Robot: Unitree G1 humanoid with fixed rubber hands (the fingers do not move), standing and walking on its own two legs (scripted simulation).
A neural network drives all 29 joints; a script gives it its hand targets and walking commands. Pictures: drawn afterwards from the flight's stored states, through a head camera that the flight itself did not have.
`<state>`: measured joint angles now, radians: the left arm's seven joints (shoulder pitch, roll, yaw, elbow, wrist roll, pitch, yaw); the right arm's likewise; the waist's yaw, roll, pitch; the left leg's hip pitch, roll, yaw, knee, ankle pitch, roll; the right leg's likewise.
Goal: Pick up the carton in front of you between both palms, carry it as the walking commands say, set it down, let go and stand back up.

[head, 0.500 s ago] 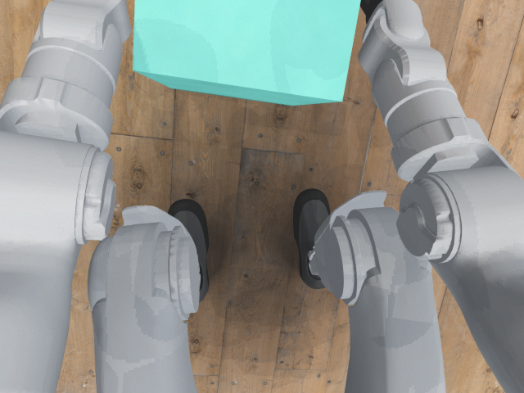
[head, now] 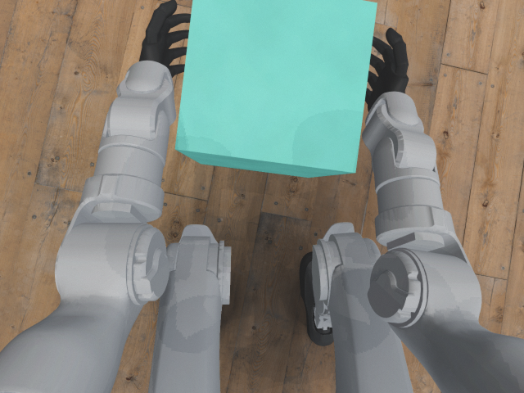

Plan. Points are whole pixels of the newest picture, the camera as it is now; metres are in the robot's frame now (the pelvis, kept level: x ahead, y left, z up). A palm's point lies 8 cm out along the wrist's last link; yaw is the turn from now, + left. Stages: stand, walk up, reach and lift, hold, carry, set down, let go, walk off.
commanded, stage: reach and lift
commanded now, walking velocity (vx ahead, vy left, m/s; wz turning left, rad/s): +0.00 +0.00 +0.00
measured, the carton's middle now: (267, 102) +0.51 +0.01 -0.15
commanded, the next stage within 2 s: none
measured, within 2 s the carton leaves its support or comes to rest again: neither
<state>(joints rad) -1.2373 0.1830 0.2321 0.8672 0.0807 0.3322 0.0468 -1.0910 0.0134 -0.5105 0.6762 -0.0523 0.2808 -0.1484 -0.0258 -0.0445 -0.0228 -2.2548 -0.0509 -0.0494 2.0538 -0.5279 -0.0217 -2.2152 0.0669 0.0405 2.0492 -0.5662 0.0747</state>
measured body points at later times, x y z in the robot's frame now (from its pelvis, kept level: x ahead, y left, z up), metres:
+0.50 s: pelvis +0.01 -0.01 +0.12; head +0.25 +0.02 +0.50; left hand +0.50 +0.16 +0.06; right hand +0.49 -0.15 +0.07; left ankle +0.11 +0.12 -0.37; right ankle +0.11 -0.13 -0.37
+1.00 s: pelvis +0.06 -0.01 +0.26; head +0.18 +0.01 +0.69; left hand +0.45 +0.16 +0.22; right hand +0.45 -0.15 +0.23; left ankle +0.11 +0.12 -0.37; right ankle +0.11 -0.13 -0.37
